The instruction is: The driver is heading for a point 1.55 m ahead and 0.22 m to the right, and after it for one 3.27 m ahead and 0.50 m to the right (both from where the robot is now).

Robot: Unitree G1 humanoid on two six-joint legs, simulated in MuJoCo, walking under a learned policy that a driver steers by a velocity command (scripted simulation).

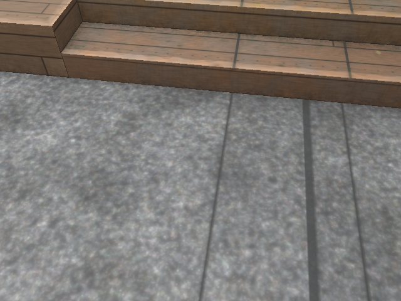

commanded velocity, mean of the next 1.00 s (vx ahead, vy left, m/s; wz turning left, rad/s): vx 0.00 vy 0.00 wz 0.00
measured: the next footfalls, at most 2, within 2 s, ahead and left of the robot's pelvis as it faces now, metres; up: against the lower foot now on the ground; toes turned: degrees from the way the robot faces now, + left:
right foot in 1.66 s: +0.40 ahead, -0.07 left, +0.00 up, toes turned -2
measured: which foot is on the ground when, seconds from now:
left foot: down 0.00-1.00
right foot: down 0.00-1.00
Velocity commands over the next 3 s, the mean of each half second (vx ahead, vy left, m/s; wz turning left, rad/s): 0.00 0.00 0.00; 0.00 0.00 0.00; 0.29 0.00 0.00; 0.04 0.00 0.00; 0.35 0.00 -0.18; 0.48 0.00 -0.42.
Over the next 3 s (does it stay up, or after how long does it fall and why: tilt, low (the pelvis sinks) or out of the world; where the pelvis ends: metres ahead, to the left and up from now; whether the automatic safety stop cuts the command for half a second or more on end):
stays up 0.62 -0.12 0.01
